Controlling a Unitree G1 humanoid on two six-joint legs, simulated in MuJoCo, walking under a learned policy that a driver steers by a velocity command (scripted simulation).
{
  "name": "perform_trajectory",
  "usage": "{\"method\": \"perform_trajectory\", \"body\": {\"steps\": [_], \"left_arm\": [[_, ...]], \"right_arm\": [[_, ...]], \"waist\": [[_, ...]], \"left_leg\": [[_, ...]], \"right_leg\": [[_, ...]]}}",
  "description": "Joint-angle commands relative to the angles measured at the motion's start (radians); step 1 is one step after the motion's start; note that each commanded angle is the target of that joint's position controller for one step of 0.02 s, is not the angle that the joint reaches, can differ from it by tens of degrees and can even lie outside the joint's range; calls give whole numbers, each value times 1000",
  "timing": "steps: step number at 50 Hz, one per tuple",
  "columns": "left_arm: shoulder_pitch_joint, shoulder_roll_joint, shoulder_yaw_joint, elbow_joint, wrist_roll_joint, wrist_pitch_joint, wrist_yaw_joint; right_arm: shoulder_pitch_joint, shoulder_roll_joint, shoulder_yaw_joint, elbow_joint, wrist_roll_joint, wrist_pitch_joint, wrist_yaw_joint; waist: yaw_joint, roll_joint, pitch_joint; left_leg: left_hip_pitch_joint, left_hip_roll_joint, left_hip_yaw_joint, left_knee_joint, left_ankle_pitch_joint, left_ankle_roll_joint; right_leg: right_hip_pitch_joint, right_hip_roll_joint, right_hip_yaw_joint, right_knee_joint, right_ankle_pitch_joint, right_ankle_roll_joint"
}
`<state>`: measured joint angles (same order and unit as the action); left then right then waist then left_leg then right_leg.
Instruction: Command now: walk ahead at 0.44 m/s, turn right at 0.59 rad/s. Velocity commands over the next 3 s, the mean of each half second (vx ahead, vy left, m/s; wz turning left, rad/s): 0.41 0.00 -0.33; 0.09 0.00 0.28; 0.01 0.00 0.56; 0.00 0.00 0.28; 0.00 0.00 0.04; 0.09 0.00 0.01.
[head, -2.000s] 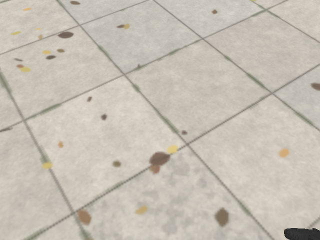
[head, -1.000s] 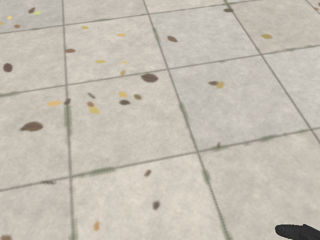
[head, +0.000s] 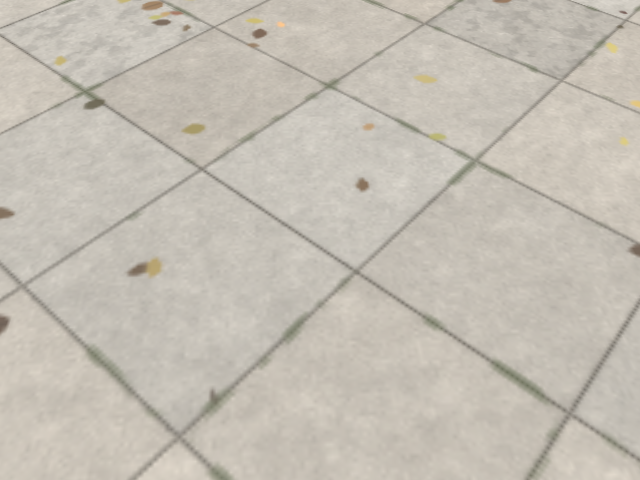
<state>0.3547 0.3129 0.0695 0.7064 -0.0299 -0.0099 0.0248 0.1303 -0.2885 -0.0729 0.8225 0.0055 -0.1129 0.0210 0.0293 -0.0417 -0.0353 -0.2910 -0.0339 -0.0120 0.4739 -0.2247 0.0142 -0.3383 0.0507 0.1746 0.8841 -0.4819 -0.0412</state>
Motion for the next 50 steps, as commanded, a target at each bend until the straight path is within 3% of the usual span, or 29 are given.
{"method": "perform_trajectory", "body": {"steps": [1, 3, 6, 12, 15, 16, 17, 18, 19, 20, 21, 22, 23, 24, 26, 28, 30, 32, 34, 37, 41, 43, 44, 45, 46, 47, 48, 49, 50], "left_arm": [[-46, 130, 31, -91, 1, -25, -3], [-86, 96, 26, -103, 3, -27, -16], [-123, 47, 12, -129, 5, -32, -25], [-299, -14, -23, -196, 14, -51, -53], [-359, -4, -23, -224, 7, -57, -72], [-355, 10, -17, -226, 10, -59, -76], [-314, 36, -4, -219, 18, -61, -77], [-204, 71, 15, -188, 26, -62, -75], [-70, 110, 36, -144, 32, -59, -65], [67, 179, 52, -114, 49, -47, -45], [44, 240, 43, -118, 63, -43, -39], [60, 156, 31, -126, 57, -35, -40], [-25, 128, 17, -118, 48, -35, -45], [-89, 96, 10, -110, 33, -39, -45], [-175, 59, -1, -104, 38, -44, -47], [-224, 42, -2, -85, 55, -59, -51], [-268, 43, -2, -61, 66, -71, -49], [-264, 76, 8, -34, 66, -68, -38], [-249, 114, 20, -13, 60, -51, -22], [-243, 118, 24, 9, 47, -26, -6], [-248, 132, 33, 22, 25, 2, 4], [-242, 129, 35, 33, 8, 14, 11], [-188, 104, 32, 49, 15, 15, 12], [-186, 56, 18, 15, 59, 7, 6], [-294, 53, 14, -21, 60, 4, 9], [-308, 84, 22, -20, 43, 3, 5], [-299, 86, 27, -11, 27, 6, 6], [-289, 89, 30, 3, 29, 9, 13], [-295, 104, 36, 3, 34, 12, 21]], "right_arm": [[95, -132, -30, -28, 0, 1, -10], [73, -100, -17, -20, -8, 7, -18], [125, -105, -15, 8, -13, 0, -20], [184, -149, -12, 41, 11, 14, -21], [244, -173, -14, 72, 25, 30, -19], [242, -180, -15, 76, 25, 38, -19], [241, -196, -18, 78, 24, 46, -22], [231, -206, -19, 78, 23, 53, -26], [225, -194, -12, 74, 21, 53, -30], [227, -148, 7, 37, -10, 43, -31], [387, -27, 51, 35, -24, 30, -11], [347, -154, 18, 78, -4, 24, -6], [259, -164, 12, 39, 29, 27, -4], [198, -138, 19, 30, 22, 30, -14], [198, -112, 18, 40, 12, 58, -27], [267, -53, 28, 68, 8, 89, -36], [252, -46, 29, 61, -2, 107, -47], [183, -63, 28, 32, -8, 116, -49], [117, -103, 14, -3, 0, 126, -45], [46, -118, 1, -49, 4, 141, -38], [25, -104, -9, -88, 5, 148, -17], [65, -103, -16, -84, 5, 141, -7], [92, -156, -34, -85, 2, 138, -11], [115, -284, -65, -100, 0, 137, -30], [153, -264, -55, -110, -23, 127, -26], [154, -234, -47, -116, -28, 110, -21], [109, -216, -46, -122, -16, 96, -24], [70, -197, -44, -131, 2, 94, -28], [44, -182, -38, -138, 15, 98, -37]], "waist": [[-72, 179, 72], [-66, 175, 99], [-79, 148, 87], [-114, 115, 128], [-113, 117, 144], [-94, 123, 139], [-59, 144, 97], [11, 157, 19], [84, 142, -66], [124, 36, -212], [19, -245, -406], [82, -105, -488], [53, -105, -318], [29, -29, -190], [-40, -10, -88], [-90, -16, -87], [-104, -48, -70], [-79, -76, -61], [-53, -69, -37], [-30, -47, 13], [-31, -42, 12], [-58, -29, -7], [-52, 55, -23], [-14, 326, -51], [-91, 343, -81], [-95, 211, -110], [-68, 163, -98], [-52, 119, -86], [-41, 123, -82]], "left_leg": [[346, 345, -438, -281, -322, 138], [279, 290, -266, -303, -92, 114], [252, 261, -138, -322, 109, 141], [233, 250, 4, -348, 278, 156], [309, 296, 7, -329, 360, 151], [337, 299, 20, -285, 500, 139], [362, 294, 34, -208, 711, 121], [360, 273, 60, -71, 890, 96], [282, 231, 90, 104, 912, 58], [46, 172, 97, 385, 538, 13], [-253, 3, 36, 767, -414, -47], [-226, 30, -129, 861, -445, -46], [-316, 78, -90, 865, -399, -45], [-337, 114, -59, 791, -331, -48], [-225, 148, -48, 689, -235, -63], [-90, 141, -36, 584, -168, -84], [-28, 136, -33, 443, -108, -94], [-23, 134, -24, 360, -12, -86], [-67, 131, -18, 350, 11, -75], [-136, 138, -17, 332, -51, -54], [-128, 112, 32, 228, -112, -26], [-20, 69, 66, 44, 38, 8], [69, 97, -17, -56, 255, 45], [237, 310, -323, -63, 663, 166], [296, 423, -508, -102, 754, 349], [310, 391, -454, -102, 732, 350], [313, 339, -377, -84, 691, 297], [304, 304, -335, -80, 646, 252], [287, 288, -317, -86, 622, 231]], "right_leg": [[-513, -100, -7, 274, 89, 13], [-484, -142, -28, 255, 199, 26], [-472, -141, -57, 218, 295, 48], [-359, -122, -169, -169, 473, 45], [-316, -107, -192, -274, 441, 10], [-278, -88, -201, -308, 415, -8], [-191, -53, -219, -331, 395, -28], [-30, -18, -237, -368, 433, -56], [193, -12, -235, -416, 567, -85], [530, -186, -59, -324, 888, -133], [806, -510, 394, -364, 1128, -341], [746, -469, 389, -384, 1171, -341], [635, -424, 216, -402, 1184, -313], [486, -356, 124, -444, 1118, -264], [246, -290, 21, -538, 1020, -221], [107, -283, -64, -590, 1000, -223], [34, -270, -134, -613, 959, -215], [37, -275, -160, -635, 841, -206], [59, -302, -146, -661, 667, -210], [106, -342, -123, -667, 476, -210], [198, -366, -132, -569, 534, -182], [201, -323, -186, -454, 550, -115], [161, -257, -248, -327, 459, -41], [-74, -111, -347, -51, 137, 62], [-270, 10, -226, 162, -221, 101], [-301, -23, -128, 276, -203, 95], [-324, -46, -107, 291, -123, 88], [-337, -61, -101, 256, -59, 91], [-319, -73, -93, 226, -7, 98]]}}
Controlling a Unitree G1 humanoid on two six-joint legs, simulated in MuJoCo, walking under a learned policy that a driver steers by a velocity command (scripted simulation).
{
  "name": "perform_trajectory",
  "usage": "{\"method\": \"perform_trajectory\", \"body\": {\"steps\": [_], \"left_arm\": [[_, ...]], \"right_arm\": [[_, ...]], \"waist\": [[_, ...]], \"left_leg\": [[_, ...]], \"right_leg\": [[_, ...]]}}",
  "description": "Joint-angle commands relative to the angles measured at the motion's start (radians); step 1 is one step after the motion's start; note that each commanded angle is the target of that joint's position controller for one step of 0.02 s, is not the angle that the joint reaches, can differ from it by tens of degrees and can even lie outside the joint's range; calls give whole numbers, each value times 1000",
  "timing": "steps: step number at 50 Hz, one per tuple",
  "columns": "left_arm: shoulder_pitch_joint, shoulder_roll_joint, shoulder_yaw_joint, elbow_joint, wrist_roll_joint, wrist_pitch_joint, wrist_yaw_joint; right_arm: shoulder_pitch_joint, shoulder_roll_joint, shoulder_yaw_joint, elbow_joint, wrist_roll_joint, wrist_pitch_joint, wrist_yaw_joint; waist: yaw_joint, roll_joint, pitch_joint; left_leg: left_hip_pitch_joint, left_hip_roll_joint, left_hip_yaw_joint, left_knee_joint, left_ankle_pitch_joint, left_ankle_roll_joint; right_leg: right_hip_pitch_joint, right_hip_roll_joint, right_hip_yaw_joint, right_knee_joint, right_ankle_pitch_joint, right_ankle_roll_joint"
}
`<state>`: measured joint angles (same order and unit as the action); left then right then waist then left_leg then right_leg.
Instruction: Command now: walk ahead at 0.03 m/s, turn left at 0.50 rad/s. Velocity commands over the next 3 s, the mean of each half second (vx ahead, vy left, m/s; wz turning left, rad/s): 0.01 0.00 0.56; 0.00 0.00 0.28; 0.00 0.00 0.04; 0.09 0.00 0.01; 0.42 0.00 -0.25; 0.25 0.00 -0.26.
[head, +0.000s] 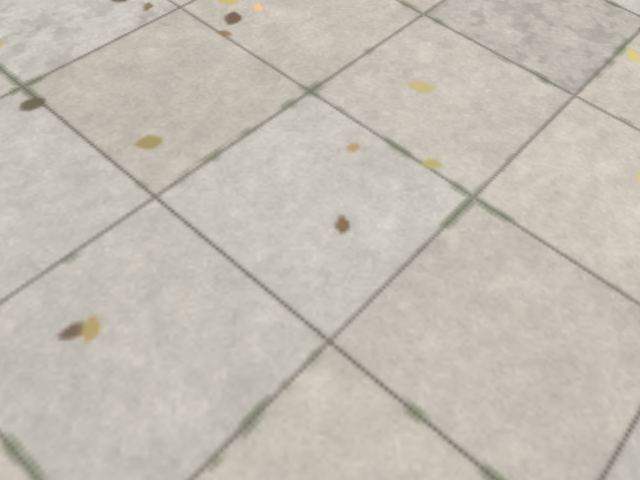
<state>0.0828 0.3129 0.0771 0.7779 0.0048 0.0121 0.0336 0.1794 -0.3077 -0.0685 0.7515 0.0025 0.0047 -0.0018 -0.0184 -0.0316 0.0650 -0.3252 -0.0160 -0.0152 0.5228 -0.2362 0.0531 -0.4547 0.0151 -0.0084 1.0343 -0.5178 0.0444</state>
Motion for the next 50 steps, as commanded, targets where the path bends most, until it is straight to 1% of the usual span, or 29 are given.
{"method": "perform_trajectory", "body": {"steps": [1, 3, 6, 10, 13, 15, 17, 18, 19, 20, 21, 22, 23, 24, 25, 27, 29, 32, 35, 37, 38, 39, 40, 41, 42, 43, 45, 47, 50], "left_arm": [[-24, 94, 28, -69, -2, -9, 12], [-11, 76, 24, -65, -11, -11, 10], [-36, 61, 19, -67, -12, -12, 8], [-44, 69, 20, -65, -14, -15, 0], [-38, 79, 23, -65, -18, -26, -10], [-13, 86, 26, -60, -19, -37, -20], [56, 92, 33, -35, -18, -47, -27], [81, 138, 46, -30, -7, -46, -24], [47, 218, 57, -46, 11, -36, -14], [47, 198, 52, -54, 42, -37, -20], [7, 150, 36, -71, 35, -41, -20], [-32, 113, 27, -76, 21, -40, -15], [-48, 96, 21, -80, 5, -37, -11], [-45, 93, 17, -77, -4, -35, -5], [-29, 98, 15, -72, -2, -30, 1], [18, 111, 19, -62, 6, -21, 11], [57, 131, 24, -51, 7, -14, 11], [30, 168, 33, -53, -3, -9, -6], [32, 181, 33, -37, -19, -7, -22], [14, 170, 25, -25, -35, -6, -24], [62, 138, 12, 0, -36, -11, -26], [101, 79, -10, 3, 2, -20, -33], [106, 28, -28, -17, 29, -28, -38], [28, 95, -10, -27, 10, -20, -25], [20, 125, 2, -22, -9, -13, -21], [36, 123, 8, -5, -11, -6, -15], [68, 127, 15, 19, -4, 7, -6], [94, 94, 8, 34, -7, 7, -7], [60, 66, -7, 33, -10, 3, -8]], "right_arm": [[-8, -161, -40, -72, 16, -12, -20], [-2, -169, -44, -80, 10, -1, -29], [4, -186, -52, -88, 12, 10, -39], [-19, -194, -55, -103, 9, 24, -39], [-38, -190, -54, -112, 10, 30, -33], [-55, -186, -53, -119, 15, 35, -32], [-90, -173, -47, -132, 27, 43, -38], [-65, -140, -37, -137, 22, 43, -41], [0, -83, -22, -143, 9, 38, -37], [5, -157, -46, -146, 10, 29, -36], [28, -224, -69, -125, 11, 28, -35], [34, -226, -77, -107, 14, 35, -34], [42, -199, -74, -93, 14, 46, -37], [35, -176, -68, -97, 15, 53, -35], [20, -153, -61, -108, 20, 55, -30], [-37, -126, -49, -142, 29, 51, -25], [-70, -105, -37, -165, 21, 47, -23], [-61, -85, -20, -171, 9, 45, -16], [-35, -99, -22, -160, 10, 49, -11], [30, -91, -22, -128, 8, 49, -5], [42, -111, -27, -122, 6, 49, -6], [63, -169, -36, -128, 3, 50, -16], [6, -200, -30, -153, -18, 48, -21], [10, -144, -18, -148, -35, 28, -11], [-19, -121, -9, -132, -38, 11, -6], [-46, -123, -10, -120, -31, -1, -6], [-79, -114, -4, -107, -17, -14, -10], [-89, -91, 2, -89, -17, -15, -12], [-91, -86, 3, -63, -16, -9, -12]], "waist": [[14, 131, -188], [18, 140, -200], [4, 143, -191], [-3, 174, -168], [-6, 193, -155], [4, 204, -156], [49, 192, -156], [39, 123, -173], [-27, -149, -168], [-6, -220, -143], [-18, -130, -120], [-30, -98, -101], [-28, -90, -85], [-15, -98, -71], [-4, -106, -65], [34, -127, -73], [62, -125, -102], [58, -136, -124], [52, -147, -121], [8, -129, -119], [4, -92, -122], [26, 73, -185], [59, 280, -181], [-12, 213, -179], [4, 196, -138], [15, 198, -119], [30, 189, -94], [42, 169, -107], [16, 167, -109]], "left_leg": [[294, 250, -303, -138, 649, 188], [296, 227, -290, -142, 642, 186], [286, 212, -308, -141, 568, 181], [204, 194, -364, -149, 429, 176], [188, 184, -426, -135, 392, 169], [193, 172, -467, -110, 402, 156], [149, 120, -465, -61, 318, 101], [60, 68, -420, 18, 143, 51], [-113, -86, -244, 223, -243, -12], [-219, -110, -175, 436, -444, -61], [-226, -54, -177, 579, -386, -86], [-233, -39, -160, 628, -317, -102], [-248, -32, -148, 663, -265, -121], [-270, -26, -136, 691, -225, -137], [-269, -21, -106, 678, -200, -148], [-293, 1, -64, 591, -172, -163], [-264, 19, -58, 491, -190, -168], [-119, 34, -12, 322, -205, -151], [-12, 17, 28, 153, -156, -128], [128, -3, 56, -94, 30, -83], [237, 10, 24, -204, 155, -52], [400, 162, -162, -194, 431, -10], [376, 347, -340, -156, 618, 145], [274, 368, -360, -188, 494, 244], [241, 322, -310, -204, 425, 229], [232, 276, -265, -207, 369, 190], [200, 249, -219, -198, 442, 163], [186, 220, -173, -189, 471, 159], [197, 209, -173, -173, 429, 161]], "right_leg": [[-162, -24, 83, 72, 64, 22], [-135, -6, 79, 5, 110, 36], [-99, 5, 86, -135, 147, 54], [-2, 19, 97, -257, 168, 57], [50, 29, 104, -347, 155, 44], [98, 34, 102, -447, 175, 29], [233, 24, 80, -672, 357, 2], [349, -89, 159, -709, 444, -39], [434, -299, 382, -716, 670, -152], [371, -425, 531, -737, 750, -305], [341, -410, 459, -732, 716, -319], [328, -339, 357, -719, 656, -274], [335, -287, 283, -713, 602, -241], [340, -272, 244, -712, 621, -239], [339, -252, 198, -719, 639, -243], [406, -255, 159, -725, 664, -260], [458, -278, 160, -717, 704, -280], [414, -287, 118, -708, 748, -282], [388, -293, 114, -681, 755, -274], [342, -271, 92, -623, 709, -231], [278, -244, 69, -587, 623, -170], [166, -174, -1, -454, 394, -77], [37, -79, -50, -349, -19, 5], [51, -85, 14, -228, -110, 30], [39, -90, 33, -152, -93, 33], [21, -91, 42, -128, -59, 34], [34, -91, 55, -97, 17, 48], [86, -86, 45, -145, 64, 56], [144, -80, 26, -312, 94, 51]]}}
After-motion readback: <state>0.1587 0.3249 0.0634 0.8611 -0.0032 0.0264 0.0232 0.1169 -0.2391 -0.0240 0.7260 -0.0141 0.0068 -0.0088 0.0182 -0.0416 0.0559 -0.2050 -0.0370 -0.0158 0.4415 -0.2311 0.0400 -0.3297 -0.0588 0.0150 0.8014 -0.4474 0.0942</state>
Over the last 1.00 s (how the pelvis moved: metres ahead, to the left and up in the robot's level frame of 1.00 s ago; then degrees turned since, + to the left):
0.34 -0.04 0.00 3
